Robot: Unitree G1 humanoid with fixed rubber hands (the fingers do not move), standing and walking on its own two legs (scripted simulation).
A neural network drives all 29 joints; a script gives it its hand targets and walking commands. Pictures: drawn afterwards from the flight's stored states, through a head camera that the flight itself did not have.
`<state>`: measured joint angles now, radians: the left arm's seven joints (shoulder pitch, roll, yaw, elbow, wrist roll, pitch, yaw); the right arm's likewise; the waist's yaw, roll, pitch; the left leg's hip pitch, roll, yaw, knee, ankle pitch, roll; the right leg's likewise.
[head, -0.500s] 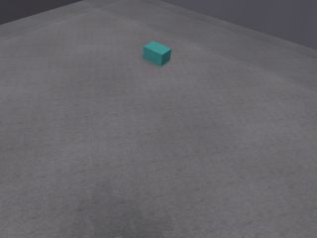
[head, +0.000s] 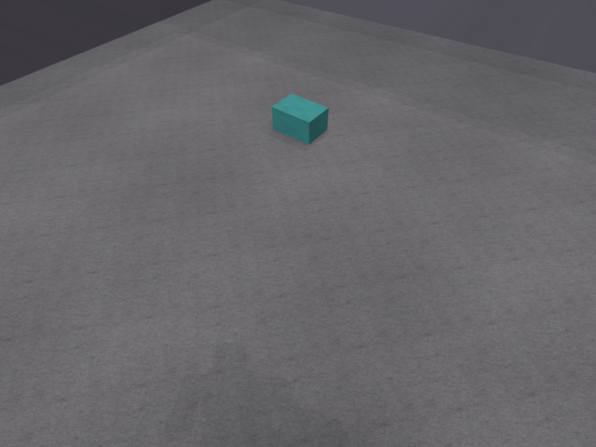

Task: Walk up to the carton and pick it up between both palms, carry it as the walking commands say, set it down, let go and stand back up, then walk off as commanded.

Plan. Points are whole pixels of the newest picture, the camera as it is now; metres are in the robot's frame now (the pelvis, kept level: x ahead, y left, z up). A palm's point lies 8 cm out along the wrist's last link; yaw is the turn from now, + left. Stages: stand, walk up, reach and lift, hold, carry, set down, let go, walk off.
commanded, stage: walk up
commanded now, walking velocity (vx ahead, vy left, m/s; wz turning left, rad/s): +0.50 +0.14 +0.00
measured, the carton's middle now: (300, 118) +1.89 +0.06 -0.68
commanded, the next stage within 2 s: none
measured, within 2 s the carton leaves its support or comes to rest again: neither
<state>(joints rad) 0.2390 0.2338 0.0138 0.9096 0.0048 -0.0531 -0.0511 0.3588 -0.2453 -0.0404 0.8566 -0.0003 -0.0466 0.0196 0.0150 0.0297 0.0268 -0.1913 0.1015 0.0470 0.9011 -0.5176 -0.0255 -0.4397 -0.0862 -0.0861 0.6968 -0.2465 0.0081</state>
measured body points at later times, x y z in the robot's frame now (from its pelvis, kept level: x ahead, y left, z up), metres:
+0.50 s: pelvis +0.22 +0.06 +0.01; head +0.23 +0.08 +0.46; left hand +0.27 +0.31 -0.15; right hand +0.30 -0.21 -0.11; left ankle +0.29 +0.16 -0.72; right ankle +0.10 -0.09 -0.64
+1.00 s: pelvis +0.43 -0.04 +0.00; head +0.44 -0.06 +0.45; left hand +0.50 +0.22 -0.12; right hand +0.47 -0.29 -0.15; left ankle +0.30 +0.14 -0.68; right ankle +0.51 -0.16 -0.72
